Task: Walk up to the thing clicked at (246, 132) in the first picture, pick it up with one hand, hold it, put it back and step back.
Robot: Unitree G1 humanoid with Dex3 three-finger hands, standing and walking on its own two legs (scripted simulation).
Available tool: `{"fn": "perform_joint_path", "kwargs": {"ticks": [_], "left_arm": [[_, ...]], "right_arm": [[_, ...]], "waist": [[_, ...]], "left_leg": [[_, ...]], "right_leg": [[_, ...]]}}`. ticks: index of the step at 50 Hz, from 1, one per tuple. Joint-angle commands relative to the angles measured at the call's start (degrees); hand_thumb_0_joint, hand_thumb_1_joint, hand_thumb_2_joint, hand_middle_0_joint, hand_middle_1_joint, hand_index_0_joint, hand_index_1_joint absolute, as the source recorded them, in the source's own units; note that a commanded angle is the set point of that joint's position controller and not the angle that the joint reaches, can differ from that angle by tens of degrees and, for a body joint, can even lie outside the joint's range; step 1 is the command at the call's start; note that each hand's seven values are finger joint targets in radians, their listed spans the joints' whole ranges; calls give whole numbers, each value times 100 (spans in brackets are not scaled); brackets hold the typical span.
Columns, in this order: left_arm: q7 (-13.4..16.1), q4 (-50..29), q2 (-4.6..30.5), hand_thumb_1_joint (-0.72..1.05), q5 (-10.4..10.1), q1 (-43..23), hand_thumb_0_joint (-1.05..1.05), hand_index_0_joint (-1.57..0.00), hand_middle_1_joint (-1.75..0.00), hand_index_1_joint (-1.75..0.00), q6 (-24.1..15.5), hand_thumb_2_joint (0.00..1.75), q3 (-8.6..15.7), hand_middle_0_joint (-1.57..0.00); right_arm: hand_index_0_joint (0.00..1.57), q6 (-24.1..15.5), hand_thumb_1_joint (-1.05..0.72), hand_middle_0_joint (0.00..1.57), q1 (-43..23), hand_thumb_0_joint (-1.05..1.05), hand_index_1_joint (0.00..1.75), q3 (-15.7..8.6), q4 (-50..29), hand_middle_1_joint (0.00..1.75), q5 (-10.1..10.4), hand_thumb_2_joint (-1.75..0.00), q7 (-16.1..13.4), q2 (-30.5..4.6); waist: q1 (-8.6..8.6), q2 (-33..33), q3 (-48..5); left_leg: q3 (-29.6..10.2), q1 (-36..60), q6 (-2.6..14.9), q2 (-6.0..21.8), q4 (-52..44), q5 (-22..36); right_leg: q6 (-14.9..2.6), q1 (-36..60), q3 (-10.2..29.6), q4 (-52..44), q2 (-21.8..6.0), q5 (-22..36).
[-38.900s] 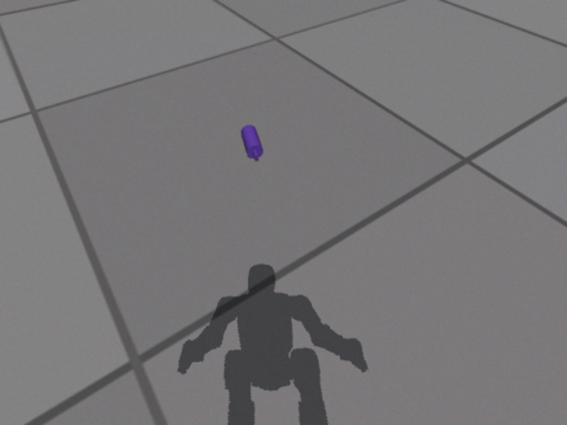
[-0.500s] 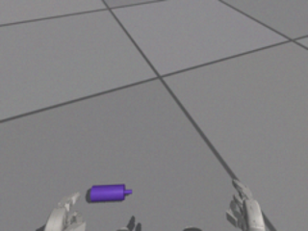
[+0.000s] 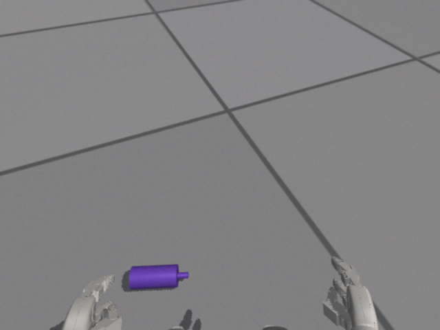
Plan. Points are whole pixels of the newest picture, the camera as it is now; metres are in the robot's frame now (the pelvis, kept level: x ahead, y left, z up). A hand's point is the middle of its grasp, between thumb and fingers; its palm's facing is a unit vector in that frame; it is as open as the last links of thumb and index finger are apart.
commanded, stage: home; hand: left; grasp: from above
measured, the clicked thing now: (160, 276) +0.44 +0.23 -0.67
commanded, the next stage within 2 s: stand in 0.52 s
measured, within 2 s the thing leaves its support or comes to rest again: neither
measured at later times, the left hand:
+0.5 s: hand out of the picture +0.15 +0.17 -0.05, palm faces +0.05 -0.98 -0.20, open 7.4 cm
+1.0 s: hand out of the picture +0.08 +0.24 -0.11, palm faces +0.02 -0.94 -0.34, open 7.4 cm
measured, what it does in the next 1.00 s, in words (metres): stands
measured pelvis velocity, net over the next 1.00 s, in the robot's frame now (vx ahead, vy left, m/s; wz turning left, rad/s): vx -0.01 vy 0.00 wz -0.01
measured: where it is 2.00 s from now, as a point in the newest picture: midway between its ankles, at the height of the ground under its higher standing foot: outside the picture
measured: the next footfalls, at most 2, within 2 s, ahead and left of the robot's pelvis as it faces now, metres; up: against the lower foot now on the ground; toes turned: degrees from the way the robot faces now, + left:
none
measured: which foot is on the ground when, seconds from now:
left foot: down 0.00-1.00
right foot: down 0.00-1.00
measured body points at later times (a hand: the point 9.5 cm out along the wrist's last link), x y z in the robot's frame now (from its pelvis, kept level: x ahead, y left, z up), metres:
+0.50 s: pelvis -0.01 +0.00 +0.00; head +0.01 +0.00 +0.45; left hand +0.15 +0.23 -0.03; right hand +0.15 -0.25 -0.06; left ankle +0.00 +0.13 -0.68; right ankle +0.00 -0.15 -0.68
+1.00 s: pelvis -0.01 +0.00 +0.03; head +0.01 +0.01 +0.48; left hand +0.08 +0.29 -0.09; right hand +0.08 -0.28 -0.09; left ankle +0.00 +0.13 -0.68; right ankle +0.00 -0.15 -0.68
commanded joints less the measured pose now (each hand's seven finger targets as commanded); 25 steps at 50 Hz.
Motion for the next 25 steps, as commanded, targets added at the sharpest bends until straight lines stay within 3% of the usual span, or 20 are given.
{"fn": "perform_joint_path", "kwargs": {"ticks": [1,4,5,6,11,12,13,15,23,24,25], "left_arm": [[33,-1111,611,90,45,-87,0,-20,-30,-30,-278,90,330,-20],[35,-1185,618,90,39,-133,0,-20,-30,-30,-276,90,318,-20],[27,-847,624,90,43,71,0,-20,-30,-30,-247,90,369,-20],[23,-1257,598,90,34,-176,0,-20,-30,-30,-285,90,262,-20],[22,-987,579,90,18,-79,0,-20,-30,-30,-245,90,319,-20],[22,-1279,609,90,-1,-280,0,-20,-30,-30,-267,90,276,-20],[28,-855,619,90,18,-40,0,-20,-30,-30,-221,90,365,-20],[17,-1241,636,90,19,-286,0,-20,-30,-30,-260,90,311,-20],[10,-932,666,90,35,9,0,-20,-30,-30,-211,90,387,-20],[13,-1358,616,90,35,-304,0,-20,-30,-30,-261,90,271,-20],[13,-869,668,90,41,-29,0,-20,-30,-30,-224,90,392,-20]], "right_arm": [[20,-342,-90,20,-354,0,30,-294,-879,30,-35,-90,-58,-726],[20,-339,-90,20,-383,0,30,-285,-926,30,-23,-90,-50,-737],[20,-335,-90,20,-341,0,30,-305,-839,30,-30,-90,-51,-776],[20,-337,-90,20,-378,0,30,-283,-911,30,-25,-90,-41,-743],[20,-331,-90,20,-327,0,30,-294,-862,30,-26,-90,-44,-761],[20,-345,-90,20,-419,0,30,-264,-946,30,-20,-90,-44,-724],[20,-336,-90,20,-335,0,30,-292,-849,30,-29,-90,-49,-773],[20,-338,-90,20,-428,0,30,-275,-984,30,-17,-90,-45,-739],[20,-351,-90,20,-357,0,30,-298,-927,30,-22,-90,-57,-766],[20,-367,-90,20,-419,0,30,-277,-998,30,-13,-90,-49,-731],[20,-354,-90,20,-362,0,30,-298,-885,30,-17,-90,-65,-767]], "waist": [[13,90,-624],[25,122,-537],[5,111,-507],[31,213,-616],[-21,17,-491],[28,100,-504],[-14,41,-466],[-5,69,-456],[6,-46,-505],[12,96,-536],[-16,19,-464]], "left_leg": [[160,628,131,-227,-955,1639],[104,589,122,-204,-1020,1545],[79,590,110,-194,-1050,1496],[89,657,104,-187,-1046,1583],[100,573,132,-191,-1029,1421],[108,534,135,-206,-1028,1408],[81,518,134,-197,-1066,1243],[133,487,144,-216,-1042,1214],[171,436,168,-241,-1007,1043],[196,488,150,-243,-1013,1108],[159,468,158,-223,-1046,980]], "right_leg": [[-190,355,-229,-786,259,1395],[-199,286,-261,-761,273,1284],[-210,275,-262,-735,282,1203],[-214,287,-263,-725,282,1292],[-202,258,-247,-785,269,1177],[-188,255,-256,-810,265,1184],[-197,215,-251,-795,270,1031],[-189,213,-231,-856,253,1027],[-183,212,-208,-872,247,878],[-194,202,-206,-866,244,941],[-191,177,-211,-850,254,820]]}}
